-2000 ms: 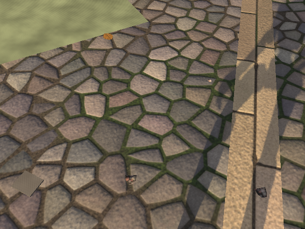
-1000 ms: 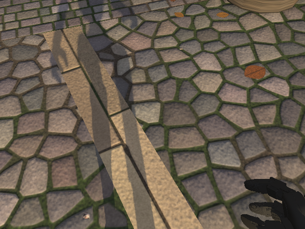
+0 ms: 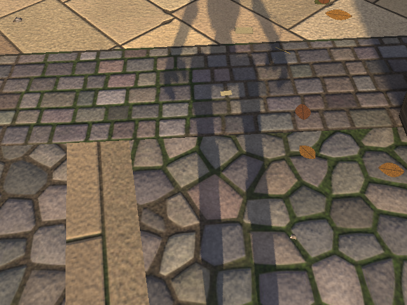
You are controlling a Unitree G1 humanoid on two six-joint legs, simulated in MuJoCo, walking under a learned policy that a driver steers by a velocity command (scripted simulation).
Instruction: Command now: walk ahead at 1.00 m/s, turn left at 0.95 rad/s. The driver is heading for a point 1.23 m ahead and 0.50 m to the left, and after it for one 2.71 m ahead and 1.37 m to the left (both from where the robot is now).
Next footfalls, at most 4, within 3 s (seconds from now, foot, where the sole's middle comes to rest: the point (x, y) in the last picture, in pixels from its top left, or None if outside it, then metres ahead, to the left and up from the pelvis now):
0.32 right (269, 283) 0.52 -0.14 -0.74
0.80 left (159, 212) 0.78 0.23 -0.74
1.20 right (108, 132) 1.17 0.48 -0.74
1.56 left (27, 135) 1.15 0.83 -0.74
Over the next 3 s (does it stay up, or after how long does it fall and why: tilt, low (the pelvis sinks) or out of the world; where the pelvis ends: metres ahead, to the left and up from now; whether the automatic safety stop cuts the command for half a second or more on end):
stays up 1.84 0.81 0.04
